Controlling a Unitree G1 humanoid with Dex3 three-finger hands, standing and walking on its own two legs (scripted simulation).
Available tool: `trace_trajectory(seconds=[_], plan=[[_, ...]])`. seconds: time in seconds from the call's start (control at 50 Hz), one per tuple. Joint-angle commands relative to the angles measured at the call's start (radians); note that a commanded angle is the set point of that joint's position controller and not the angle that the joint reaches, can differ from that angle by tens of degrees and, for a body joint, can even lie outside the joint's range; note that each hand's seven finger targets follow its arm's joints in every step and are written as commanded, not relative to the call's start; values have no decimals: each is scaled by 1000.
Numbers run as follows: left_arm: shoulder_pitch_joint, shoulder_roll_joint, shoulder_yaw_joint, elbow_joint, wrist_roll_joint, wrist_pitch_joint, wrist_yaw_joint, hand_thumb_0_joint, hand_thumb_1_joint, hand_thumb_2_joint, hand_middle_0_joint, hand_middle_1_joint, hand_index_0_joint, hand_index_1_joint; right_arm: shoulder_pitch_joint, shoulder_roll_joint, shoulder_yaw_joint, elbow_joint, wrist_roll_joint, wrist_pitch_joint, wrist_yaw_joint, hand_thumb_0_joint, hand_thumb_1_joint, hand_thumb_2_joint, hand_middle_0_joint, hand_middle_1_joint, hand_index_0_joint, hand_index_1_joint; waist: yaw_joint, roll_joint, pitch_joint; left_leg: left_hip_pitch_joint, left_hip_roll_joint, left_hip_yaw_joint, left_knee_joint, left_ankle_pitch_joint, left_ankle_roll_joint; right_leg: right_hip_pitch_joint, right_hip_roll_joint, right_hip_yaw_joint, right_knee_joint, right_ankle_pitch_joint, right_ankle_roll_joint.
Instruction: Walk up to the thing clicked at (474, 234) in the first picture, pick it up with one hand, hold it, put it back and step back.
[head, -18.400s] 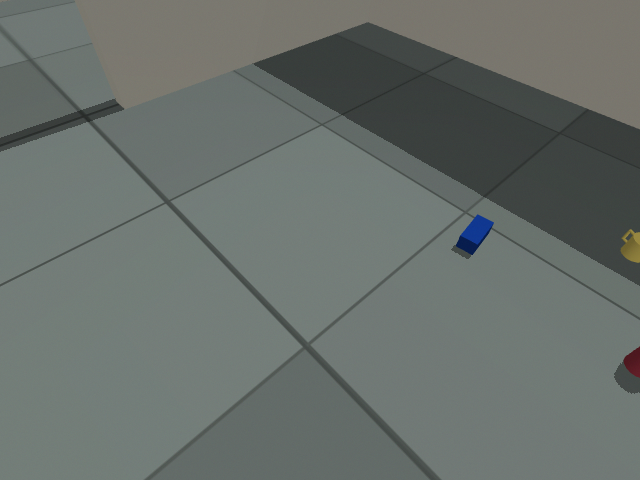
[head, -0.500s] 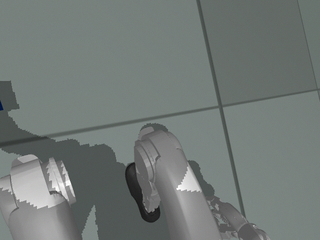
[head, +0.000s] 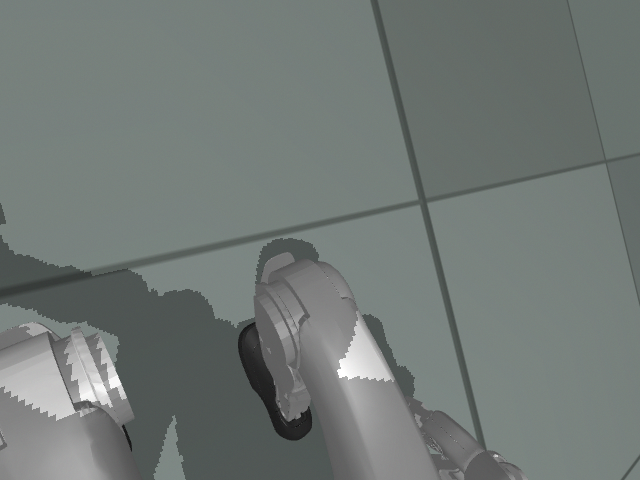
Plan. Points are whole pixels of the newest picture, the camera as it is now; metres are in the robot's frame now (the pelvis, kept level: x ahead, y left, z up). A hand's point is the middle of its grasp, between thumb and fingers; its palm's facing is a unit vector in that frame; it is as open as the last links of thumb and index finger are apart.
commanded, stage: rest palm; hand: left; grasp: from above
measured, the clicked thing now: out of the picture +0.44 +0.35 -0.27
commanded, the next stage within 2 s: close in 0.12 s
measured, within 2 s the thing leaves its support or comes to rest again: neither
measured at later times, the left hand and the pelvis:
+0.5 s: hand out of the picture +0.43 +0.34 -0.25, palm faces -0.44 -0.14 -0.89, open 13.4 cm; pelvis +0.00 +0.00 +0.00, yaw +0 degrees
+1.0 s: hand out of the picture +0.43 +0.35 -0.25, palm faces -0.45 -0.15 -0.88, open 11.7 cm; pelvis +0.00 +0.00 +0.00, yaw +0 degrees
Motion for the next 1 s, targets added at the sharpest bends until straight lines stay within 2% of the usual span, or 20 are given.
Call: trace_trajectory(seconds=[0.0,0.02,0.04,0.06,0.1,0.12,0.18,0.2,0.3,0.38,0.4,0.44,0.56,0.7,0.72,0.8,0.84,0.86,0.96,0.98], plan=[[-214,240,28,-116,-31,4,10,0,-530,981,-71,-1003,-65,-1007,166,-342,-109,0,11,-1,-17,0,-905,-907,199,300,199,300,-9,588,-655,541,38,108,-263,227,14,330,2,-118,-191,287,-93],[-198,249,34,-113,-28,6,-1,0,-535,991,-71,-1004,-63,-1011,175,-342,-110,6,7,2,-16,0,-906,-907,199,300,199,300,-14,592,-646,542,40,111,-258,236,15,331,4,-117,-190,295,-92],[-203,192,-3,-129,-35,3,-18,0,-542,989,-67,-998,-58,-1006,175,-338,-111,-5,7,2,-12,0,-905,-906,199,300,199,300,-24,596,-645,560,38,107,-264,254,12,331,2,-120,-185,305,-92],[-178,243,36,-122,-39,3,-18,0,-536,997,-70,-1007,-61,-1015,178,-338,-113,13,10,11,-16,0,-903,-906,199,300,199,300,-9,594,-658,563,44,102,-268,258,12,337,7,-121,-190,307,-92],[-173,210,18,-133,-52,-3,-37,0,-522,981,-68,-1009,-65,-1011,186,-339,-117,8,9,18,-16,0,-901,-905,199,300,199,300,-13,593,-664,556,40,110,-259,277,14,359,7,-118,-196,327,-90],[-178,192,6,-111,-51,-8,-45,0,-517,999,-75,-1018,-70,-1023,195,-343,-113,3,6,20,-13,0,-905,-906,199,300,199,300,-34,561,-625,536,39,106,-251,273,15,345,2,-124,-193,325,-91],[-186,203,-2,-131,-52,-34,-67,0,-529,1001,-74,-1009,-64,-1017,196,-327,-95,3,12,29,-14,0,-903,-905,199,300,199,300,-35,518,-596,493,37,112,-238,245,28,363,6,-113,-212,310,-85],[-184,233,19,-154,-56,-49,-62,0,-517,1018,-77,-1023,-69,-1030,195,-347,-99,-7,11,35,-20,0,-900,-905,199,300,199,300,-30,516,-620,507,38,107,-244,260,25,378,6,-121,-219,317,-87],[-179,211,-6,-120,-30,-91,-45,0,-414,908,-107,-1021,-127,-1000,178,-326,-84,-3,2,41,-25,0,-893,-900,199,300,199,300,-28,519,-607,510,38,108,-239,220,25,365,10,-121,-209,288,-86],[-215,242,-3,-137,-6,-105,-4,0,-378,891,-128,-1012,-151,-988,161,-343,-87,-4,-2,44,-33,0,-892,-899,199,300,199,300,-23,530,-606,507,40,106,-251,173,23,340,10,-126,-212,244,-88],[-218,219,-19,-133,-1,-102,4,0,-357,880,-146,-1000,-168,-976,150,-339,-89,-11,-5,40,-36,0,-892,-899,199,300,199,300,-29,524,-590,503,40,110,-253,156,23,336,12,-122,-214,236,-88],[-233,239,-11,-141,18,-93,23,0,-324,857,-173,-971,-195,-947,159,-343,-90,1,-4,34,-35,0,-892,-899,199,300,200,300,-25,543,-602,524,40,106,-256,185,17,327,10,-130,-203,258,-88],[-229,224,-23,-88,16,-39,69,0,-243,811,-235,-924,-258,-899,144,-346,-89,3,-13,24,-35,0,-893,-899,199,300,199,300,-32,544,-588,506,45,110,-270,174,16,332,15,-124,-217,259,-89],[-220,260,8,-86,-14,7,43,0,-183,734,-284,-874,-312,-845,140,-357,-96,-8,0,3,-24,0,-896,-901,199,300,199,300,-20,582,-622,548,48,93,-273,194,10,313,5,-127,-192,268,-90],[-245,226,-19,-122,-23,5,34,0,-166,730,-301,-865,-327,-836,134,-352,-93,-23,1,-2,-22,0,-897,-901,199,300,199,300,-28,579,-616,537,46,99,-270,193,12,318,6,-125,-196,272,-89],[-217,285,37,-130,-34,10,10,0,-133,725,-328,-852,-354,-824,161,-359,-100,-10,8,2,-21,0,-895,-900,199,300,199,300,-11,591,-648,548,44,102,-266,229,12,340,2,-121,-196,290,-92],[-185,239,13,-107,-36,10,-7,0,-109,692,-349,-823,-376,-794,170,-352,-100,-8,1,7,-17,0,-894,-900,199,300,199,300,-29,561,-627,539,46,109,-250,254,18,356,9,-120,-204,317,-86],[-201,252,26,-125,-38,1,-11,0,-88,689,-355,-823,-384,-792,180,-347,-91,-2,3,9,-17,0,-892,-899,199,300,199,300,-33,551,-615,514,44,105,-249,252,18,352,7,-125,-204,311,-87],[-172,219,6,-124,-62,-31,-43,0,-40,644,-376,-824,-415,-782,177,-355,-95,-14,-2,26,-25,0,-891,-898,199,300,199,300,-31,519,-609,493,40,107,-252,225,22,375,7,-124,-223,293,-86],[-167,210,-17,-99,-57,-35,-54,0,-50,631,-369,-828,-410,-784,167,-351,-96,-18,3,26,-27,0,-895,-900,199,300,199,300,-31,525,-583,485,41,109,-252,202,24,362,7,-114,-221,278,-87]])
